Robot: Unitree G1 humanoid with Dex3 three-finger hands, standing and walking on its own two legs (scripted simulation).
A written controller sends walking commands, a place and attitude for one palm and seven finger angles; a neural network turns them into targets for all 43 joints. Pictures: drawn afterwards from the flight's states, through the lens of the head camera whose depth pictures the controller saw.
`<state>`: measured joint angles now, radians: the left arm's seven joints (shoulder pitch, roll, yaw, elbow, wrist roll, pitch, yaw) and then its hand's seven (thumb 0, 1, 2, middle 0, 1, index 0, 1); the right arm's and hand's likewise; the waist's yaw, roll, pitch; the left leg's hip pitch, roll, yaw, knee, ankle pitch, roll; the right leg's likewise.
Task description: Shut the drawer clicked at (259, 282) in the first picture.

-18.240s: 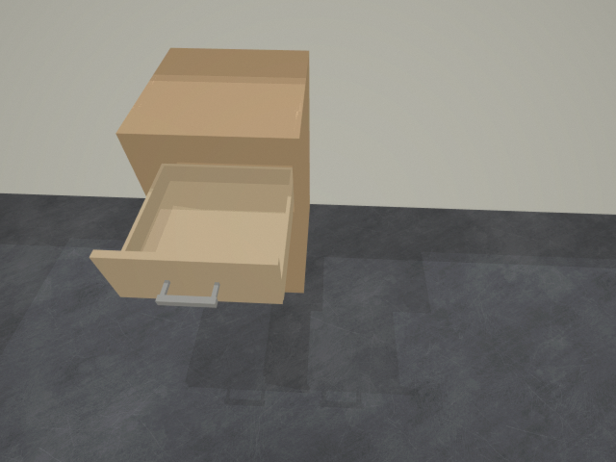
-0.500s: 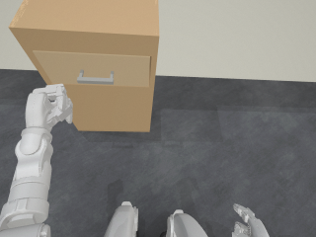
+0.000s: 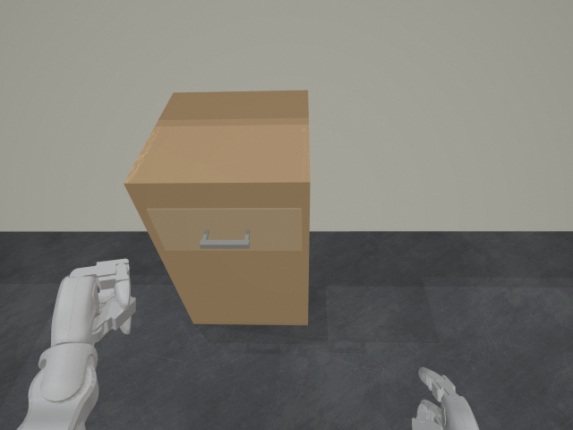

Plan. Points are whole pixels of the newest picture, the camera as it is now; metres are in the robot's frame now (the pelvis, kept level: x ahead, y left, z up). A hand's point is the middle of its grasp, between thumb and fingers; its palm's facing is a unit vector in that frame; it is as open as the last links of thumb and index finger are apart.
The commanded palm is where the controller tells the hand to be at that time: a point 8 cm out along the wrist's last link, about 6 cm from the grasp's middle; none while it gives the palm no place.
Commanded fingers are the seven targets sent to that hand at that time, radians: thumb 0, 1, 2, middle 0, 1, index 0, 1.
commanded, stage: draw the hand back to the body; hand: left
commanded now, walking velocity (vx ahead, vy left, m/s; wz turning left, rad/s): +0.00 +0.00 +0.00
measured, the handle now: (225, 238) +0.62 +0.21 -0.21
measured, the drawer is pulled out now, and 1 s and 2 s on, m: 0.00 0.00 0.00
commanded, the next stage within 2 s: step back with the hand held close in 0.44 s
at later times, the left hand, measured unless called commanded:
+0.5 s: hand (74, 344) +0.17 +0.22 +0.15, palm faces +0.40 -0.84 -0.37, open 3.2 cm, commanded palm +0.12 +0.26 +0.19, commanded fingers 0.00 0.90 0.90 -1.40 -1.60 -1.40 -1.60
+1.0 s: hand (61, 362) +0.15 +0.21 +0.17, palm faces +0.28 -0.82 -0.51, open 3.2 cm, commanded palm +0.09 +0.26 +0.19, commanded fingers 0.00 0.90 0.90 -1.40 -1.60 -1.40 -1.60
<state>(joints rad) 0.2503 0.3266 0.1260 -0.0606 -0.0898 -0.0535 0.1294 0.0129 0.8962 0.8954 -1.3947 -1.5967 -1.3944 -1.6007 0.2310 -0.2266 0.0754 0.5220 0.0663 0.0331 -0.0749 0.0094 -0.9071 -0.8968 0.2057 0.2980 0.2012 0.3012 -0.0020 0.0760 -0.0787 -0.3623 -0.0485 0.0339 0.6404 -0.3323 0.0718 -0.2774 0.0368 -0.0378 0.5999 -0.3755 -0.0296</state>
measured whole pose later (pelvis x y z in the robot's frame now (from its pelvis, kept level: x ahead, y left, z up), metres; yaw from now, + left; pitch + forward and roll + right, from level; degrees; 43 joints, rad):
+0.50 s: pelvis +0.00 -0.03 +0.01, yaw +1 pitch -2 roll +0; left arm 0.54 0.32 0.27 -0.42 -0.10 -0.06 0.10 0.01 0.89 0.90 -1.40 -1.60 -1.40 -1.60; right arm 0.19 -0.23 0.04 0.56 0.04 -0.05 -0.07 0.01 -0.91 -0.90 0.20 0.30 0.20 0.30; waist 0.06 0.08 -0.02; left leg -0.19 -0.04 0.01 0.51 -0.27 0.04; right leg -0.11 0.05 -0.06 0.47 -0.32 -0.06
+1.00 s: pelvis -0.04 -0.02 +0.01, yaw +0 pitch +1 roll -1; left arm 0.67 0.42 0.34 -0.56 -0.06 -0.21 0.13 0.01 0.88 0.89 -1.40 -1.60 -1.40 -1.60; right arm 0.22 -0.25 -0.02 0.55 0.03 0.00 -0.07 0.01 -0.91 -0.90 0.20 0.30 0.20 0.30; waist -0.01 0.04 0.02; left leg -0.31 -0.03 0.03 0.49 -0.20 0.05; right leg -0.24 0.05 -0.04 0.47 -0.26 -0.05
